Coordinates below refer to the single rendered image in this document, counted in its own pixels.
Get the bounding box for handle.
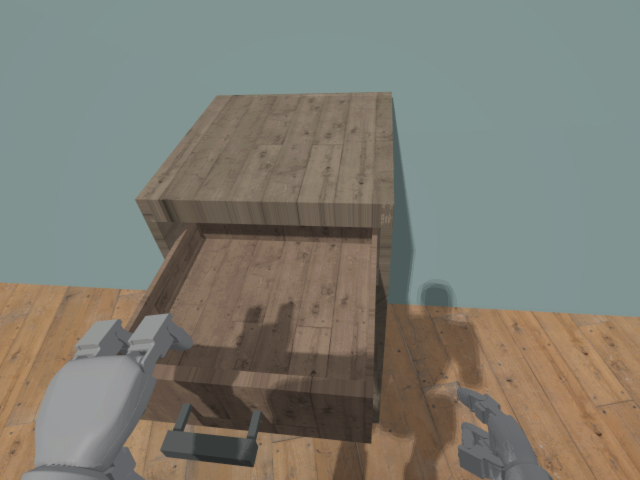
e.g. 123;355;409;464
160;403;262;467

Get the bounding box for cabinet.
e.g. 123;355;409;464
135;92;394;423

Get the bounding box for drawer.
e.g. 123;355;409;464
69;223;377;444

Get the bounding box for right robot hand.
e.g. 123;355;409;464
457;387;539;480

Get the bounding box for left robot hand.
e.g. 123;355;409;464
34;313;193;480

